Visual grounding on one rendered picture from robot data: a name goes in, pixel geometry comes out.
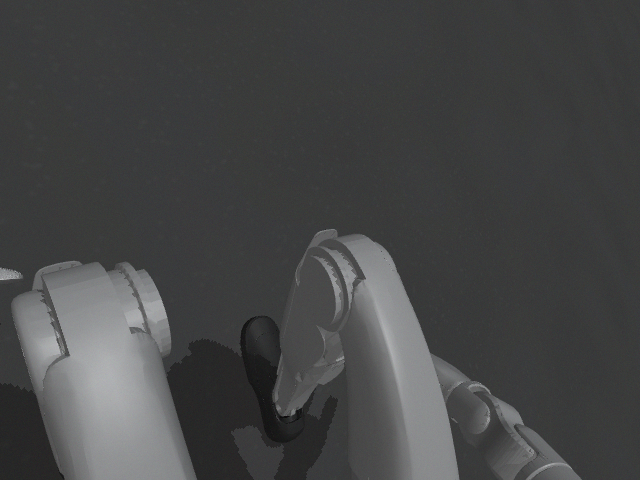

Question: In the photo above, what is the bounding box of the left robot hand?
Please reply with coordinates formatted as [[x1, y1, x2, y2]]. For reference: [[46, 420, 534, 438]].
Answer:
[[0, 267, 24, 285]]

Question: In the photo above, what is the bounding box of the right robot hand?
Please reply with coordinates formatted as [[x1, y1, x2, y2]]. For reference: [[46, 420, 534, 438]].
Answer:
[[430, 353, 471, 405]]

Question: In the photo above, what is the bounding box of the right robot foot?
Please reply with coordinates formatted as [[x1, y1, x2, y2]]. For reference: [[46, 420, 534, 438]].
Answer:
[[241, 316, 305, 443]]

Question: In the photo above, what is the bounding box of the right robot arm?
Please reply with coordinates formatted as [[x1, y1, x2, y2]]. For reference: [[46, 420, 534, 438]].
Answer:
[[446, 381, 582, 480]]

